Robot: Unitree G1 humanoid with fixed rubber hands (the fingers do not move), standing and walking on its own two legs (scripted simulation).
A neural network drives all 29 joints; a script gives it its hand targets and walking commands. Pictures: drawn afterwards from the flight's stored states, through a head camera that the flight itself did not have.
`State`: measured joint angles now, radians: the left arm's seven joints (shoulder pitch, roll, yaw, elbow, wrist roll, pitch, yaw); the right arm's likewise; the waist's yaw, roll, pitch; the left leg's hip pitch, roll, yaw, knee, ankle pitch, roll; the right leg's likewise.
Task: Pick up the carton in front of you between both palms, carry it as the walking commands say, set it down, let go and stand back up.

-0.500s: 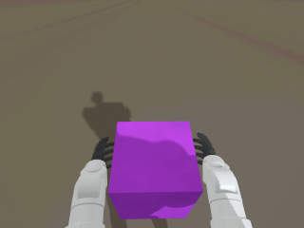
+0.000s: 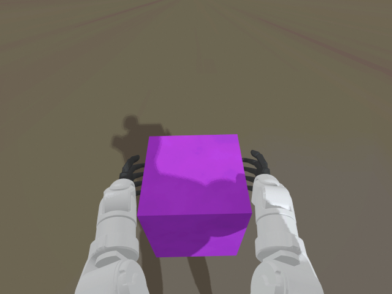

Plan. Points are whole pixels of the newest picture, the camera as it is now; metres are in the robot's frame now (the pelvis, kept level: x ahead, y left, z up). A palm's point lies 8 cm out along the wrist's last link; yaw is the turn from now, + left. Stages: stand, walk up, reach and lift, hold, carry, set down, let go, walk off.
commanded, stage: set down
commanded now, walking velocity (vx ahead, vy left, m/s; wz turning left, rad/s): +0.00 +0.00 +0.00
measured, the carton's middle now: (194, 198) +0.34 +0.00 -0.04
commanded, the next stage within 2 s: none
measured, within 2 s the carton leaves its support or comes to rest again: neither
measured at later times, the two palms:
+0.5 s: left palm (150, 203) +0.41 +0.14 -0.17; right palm (247, 213) +0.36 -0.15 -0.17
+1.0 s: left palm (165, 210) +0.47 +0.11 -0.32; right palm (246, 223) +0.40 -0.18 -0.31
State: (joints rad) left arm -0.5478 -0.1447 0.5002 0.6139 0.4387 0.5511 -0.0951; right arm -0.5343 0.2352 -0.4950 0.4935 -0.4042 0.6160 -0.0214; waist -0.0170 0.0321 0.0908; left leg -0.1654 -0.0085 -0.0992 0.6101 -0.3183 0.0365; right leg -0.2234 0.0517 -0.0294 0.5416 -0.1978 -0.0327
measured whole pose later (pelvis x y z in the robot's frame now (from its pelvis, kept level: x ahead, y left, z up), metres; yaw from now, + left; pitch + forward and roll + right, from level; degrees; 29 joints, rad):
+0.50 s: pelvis -0.01 +0.04 -0.10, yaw -1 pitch +32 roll +0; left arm -0.69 -0.05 0.31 0.64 0.18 0.15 0.02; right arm -0.59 0.15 -0.43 0.45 -0.21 0.17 -0.06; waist -0.07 0.05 -0.06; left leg -1.27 -0.08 -0.03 1.16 -0.44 0.02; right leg -1.34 0.01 0.03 1.09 -0.30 0.02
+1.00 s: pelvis -0.03 +0.05 -0.22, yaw +0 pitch +45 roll +0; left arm -1.03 0.04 0.30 0.80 0.18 0.25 0.06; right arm -0.88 0.09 -0.57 0.53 -0.22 0.26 -0.05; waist -0.11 0.05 -0.14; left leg -1.84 -0.10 0.00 1.62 -0.57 0.03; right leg -1.92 0.01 0.04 1.54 -0.41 0.04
